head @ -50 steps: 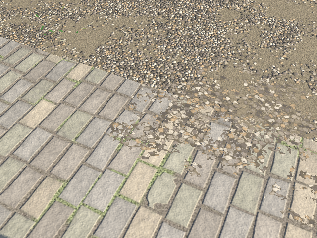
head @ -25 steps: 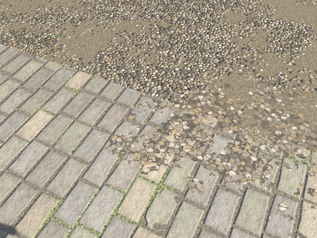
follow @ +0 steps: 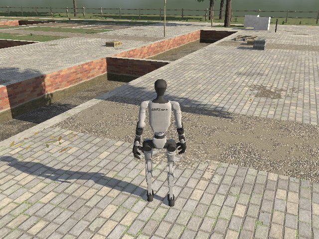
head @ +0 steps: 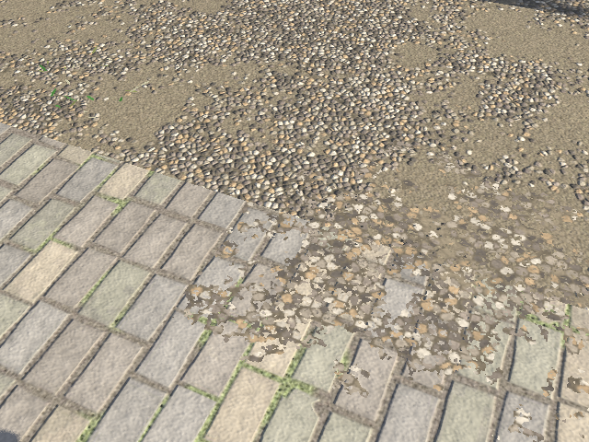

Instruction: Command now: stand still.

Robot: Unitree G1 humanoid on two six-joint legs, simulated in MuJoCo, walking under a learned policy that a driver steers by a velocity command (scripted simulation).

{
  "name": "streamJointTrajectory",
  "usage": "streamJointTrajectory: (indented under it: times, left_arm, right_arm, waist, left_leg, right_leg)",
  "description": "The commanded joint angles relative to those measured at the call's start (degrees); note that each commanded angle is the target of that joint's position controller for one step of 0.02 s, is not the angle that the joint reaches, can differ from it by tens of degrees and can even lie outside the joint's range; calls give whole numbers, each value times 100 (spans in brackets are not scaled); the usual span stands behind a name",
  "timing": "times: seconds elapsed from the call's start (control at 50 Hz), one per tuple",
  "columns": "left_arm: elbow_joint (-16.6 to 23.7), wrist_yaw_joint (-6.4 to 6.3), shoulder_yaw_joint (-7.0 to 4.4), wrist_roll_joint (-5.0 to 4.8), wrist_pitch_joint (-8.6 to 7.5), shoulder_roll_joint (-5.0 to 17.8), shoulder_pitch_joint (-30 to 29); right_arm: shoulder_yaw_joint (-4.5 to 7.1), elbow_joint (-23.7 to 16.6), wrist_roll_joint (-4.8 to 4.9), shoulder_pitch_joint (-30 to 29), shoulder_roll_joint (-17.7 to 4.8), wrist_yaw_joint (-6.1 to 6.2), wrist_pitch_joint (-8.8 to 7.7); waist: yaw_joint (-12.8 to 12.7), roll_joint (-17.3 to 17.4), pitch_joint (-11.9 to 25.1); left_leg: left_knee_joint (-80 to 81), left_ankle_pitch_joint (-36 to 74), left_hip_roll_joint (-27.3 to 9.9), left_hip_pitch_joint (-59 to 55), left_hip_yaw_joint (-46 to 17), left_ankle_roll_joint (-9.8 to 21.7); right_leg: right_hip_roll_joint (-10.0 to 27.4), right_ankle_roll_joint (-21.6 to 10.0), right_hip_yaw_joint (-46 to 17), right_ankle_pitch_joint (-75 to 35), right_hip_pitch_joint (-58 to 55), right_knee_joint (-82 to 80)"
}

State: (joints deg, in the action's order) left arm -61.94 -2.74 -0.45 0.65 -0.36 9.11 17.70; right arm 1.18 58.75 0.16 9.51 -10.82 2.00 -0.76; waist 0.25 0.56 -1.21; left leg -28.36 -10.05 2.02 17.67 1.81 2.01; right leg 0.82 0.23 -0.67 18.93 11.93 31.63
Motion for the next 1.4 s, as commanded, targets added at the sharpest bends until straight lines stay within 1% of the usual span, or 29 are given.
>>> streamJointTrajectory:
  times: [0.02,0.14,0.38,0.66,0.7,0.72,0.74,0.76,0.78,0.8,0.84,0.88,0.9,0.92,0.94,0.96,0.98,1.0,1.02,1.06,1.1,1.16,1.22,1.24,1.26,1.28,1.3,1.34,1.4]
  left_arm:
    - [57,21,-124,-20,-214,550,220]
    - [-32,80,-107,-48,-233,436,536]
    - [-57,96,-97,-58,-156,374,645]
    - [-94,72,-107,-49,-144,321,682]
    - [-175,52,-154,-91,-121,419,867]
    - [-124,34,-221,-134,-116,626,863]
    - [-80,20,-279,-183,-144,809,984]
    - [-26,14,-358,-215,-203,1033,976]
    - [22,13,-403,-202,-280,1115,940]
    - [43,26,-397,-146,-365,1033,964]
    - [142,59,-346,-125,-416,831,755]
    - [206,87,-339,-154,-312,874,549]
    - [185,100,-344,-179,-240,938,575]
    - [161,101,-338,-176,-202,972,655]
    - [164,94,-307,-164,-215,912,610]
    - [290,65,-223,-36,-247,676,551]
    - [243,16,-110,-54,-239,183,874]
    - [182,6,-157,-129,-210,300,983]
    - [214,16,-188,-180,-201,427,793]
    - [176,-23,-246,-124,-163,468,550]
    - [156,-43,-251,-139,-116,395,501]
    - [183,-80,-221,-187,-54,377,232]
    - [98,-83,-222,-169,76,409,202]
    - [91,-76,-224,-100,113,465,131]
    - [111,-76,-227,-22,146,554,102]
    - [120,-82,-231,-24,159,662,122]
    - [33,-62,-308,-115,116,895,9]
    - [26,-38,-273,-73,-9,612,-133]
    - [-31,-7,-299,-91,-132,621,-127]
  right_arm:
    - [96,-96,-28,136,-495,47,-75]
    - [70,81,22,246,-429,-7,-80]
    - [77,304,40,372,-443,40,39]
    - [122,428,34,273,-420,71,77]
    - [126,518,54,399,-365,71,87]
    - [146,492,79,337,-387,67,69]
    - [148,370,83,87,-392,49,6]
    - [124,215,106,-173,-327,11,-97]
    - [111,95,133,-383,-311,-36,-205]
    - [129,7,162,-518,-371,-79,-297]
    - [147,-38,179,-467,-432,-127,-403]
    - [152,61,143,-230,-344,-170,-432]
    - [173,219,129,110,-286,-183,-407]
    - [226,367,115,499,-329,-177,-347]
    - [296,461,83,940,-490,-151,-282]
    - [391,469,42,1371,-956,-97,-234]
    - [347,521,-62,1708,-1112,-113,-242]
    - [219,484,-82,1418,-792,-145,-326]
    - [184,340,-49,937,-757,-153,-386]
    - [94,141,-72,269,-643,-184,-428]
    - [38,173,-113,219,-523,-154,-405]
    - [71,208,-87,414,-747,-67,-337]
    - [100,99,57,146,-823,-33,-215]
    - [103,133,94,235,-780,-54,-200]
    - [100,174,63,340,-708,-83,-204]
    - [105,173,4,354,-640,-109,-200]
    - [111,157,-5,475,-514,-83,-156]
    - [102,173,-1,416,-498,-41,-143]
    - [101,230,-13,577,-493,-42,-117]
  waist:
    - [82,-424,-371]
    - [-27,-162,-1]
    - [-17,-90,-88]
    - [-4,-92,-209]
    - [-41,-266,-169]
    - [-92,-508,-376]
    - [-221,-742,-656]
    - [-293,-991,-956]
    - [-335,-977,-1195]
    - [-357,-870,-1300]
    - [-233,-621,-1160]
    - [-74,-557,-722]
    - [63,-548,-446]
    - [202,-546,-234]
    - [416,-371,-1]
    - [481,590,302]
    - [456,1617,881]
    - [207,1069,802]
    - [93,668,406]
    - [-131,186,163]
    - [-243,405,170]
    - [-151,422,341]
    - [-262,309,216]
    - [-250,242,54]
    - [-196,166,-61]
    - [-100,23,-260]
    - [72,-462,-506]
    - [-1,-354,-391]
    - [40,-267,108]
  left_leg:
    - [316,-161,-262,-621,-330,129]
    - [141,813,-324,-743,-364,157]
    - [60,1161,-350,-871,-405,95]
    - [188,882,-360,-880,-429,44]
    - [-90,-655,-69,-741,-112,49]
    - [-439,-1538,106,-322,87,57]
    - [-906,-1811,129,319,180,73]
    - [-1451,-1582,-41,870,170,130]
    - [-1916,-1495,-309,1370,-22,197]
    - [-2343,-1733,-512,1952,-209,247]
    - [-2059,-1863,-702,2238,-302,262]
    - [-984,-1342,-402,966,173,183]
    - [-540,-402,-120,24,447,126]
    - [-295,165,96,-718,531,87]
    - [-53,617,-28,-1289,270,143]
    - [324,2100,-973,-1901,-936,395]
    - [844,3263,-2246,-2183,-2568,1297]
    - [948,2994,-2378,-1724,-2896,1473]
    - [901,2849,-2234,-1302,-2339,1356]
    - [966,2946,-1798,-732,-1482,1054]
    - [979,3224,-1377,-562,-888,861]
    - [892,3127,-1284,-845,-846,910]
    - [1004,1392,-1216,-447,-934,842]
    - [1132,543,-1079,-170,-918,679]
    - [1268,-337,-962,70,-916,519]
    - [1367,-1065,-740,259,-786,398]
    - [1420,-1103,-437,112,-481,295]
    - [1045,-292,-393,-290,-354,251]
    - [603,1155,-354,-881,-181,265]
  right_leg:
    - [177,-203,-282,363,912,-1223]
    - [99,-239,-147,-803,339,-960]
    - [71,-256,-81,-1496,195,-951]
    - [51,-265,-56,-1077,248,-1110]
    - [53,-443,-159,553,234,-1299]
    - [274,-672,-526,1668,299,-1513]
    - [752,-968,-1186,2568,241,-1891]
    - [1394,-1299,-1971,2919,175,-2270]
    - [1818,-1538,-2468,2715,95,-2466]
    - [2004,-1633,-2634,2158,-252,-2485]
    - [1760,-1381,-1972,9,-830,-2011]
    - [1176,-1007,-961,-1605,-503,-1480]
    - [956,-887,-674,-1937,-120,-1210]
    - [785,-773,-535,-2416,159,-893]
    - [542,-553,-309,-2754,323,-328]
    - [0,-141,139,-1604,841,929]
    - [-434,189,191,1272,1254,2312]
    - [-184,227,-429,1826,1204,3244]
    - [-6,207,-486,1630,1388,3575]
    - [317,190,-435,1063,1212,3070]
    - [353,229,-258,766,769,2100]
    - [235,281,-70,620,463,919]
    - [200,187,72,-501,-155,-339]
    - [225,122,19,-1077,-406,-669]
    - [368,47,-139,-1300,-595,-718]
    - [445,-38,-159,-1286,-554,-692]
    - [255,-115,-55,-861,-86,-540]
    - [291,-46,-127,-1236,13,-706]
    - [280,-30,-124,-1811,-83,-661]
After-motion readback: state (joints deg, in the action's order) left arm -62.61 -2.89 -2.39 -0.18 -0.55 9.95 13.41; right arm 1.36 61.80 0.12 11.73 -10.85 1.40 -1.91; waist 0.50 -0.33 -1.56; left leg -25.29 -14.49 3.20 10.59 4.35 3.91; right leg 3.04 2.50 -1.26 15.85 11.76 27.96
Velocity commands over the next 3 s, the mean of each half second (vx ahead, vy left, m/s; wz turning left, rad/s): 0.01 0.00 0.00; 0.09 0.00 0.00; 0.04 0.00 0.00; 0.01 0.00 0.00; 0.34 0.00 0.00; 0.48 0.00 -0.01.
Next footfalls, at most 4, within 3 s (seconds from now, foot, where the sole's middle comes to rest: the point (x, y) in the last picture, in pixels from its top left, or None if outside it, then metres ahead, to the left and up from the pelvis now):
1.26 right None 0.15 -0.11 -0.77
2.32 right None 0.26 -0.14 -0.77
2.86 left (276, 392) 0.63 0.09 -0.77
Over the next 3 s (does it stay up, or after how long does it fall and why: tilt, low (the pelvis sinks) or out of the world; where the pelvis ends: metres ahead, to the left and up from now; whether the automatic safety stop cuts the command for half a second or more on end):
stays up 0.53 0.00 0.00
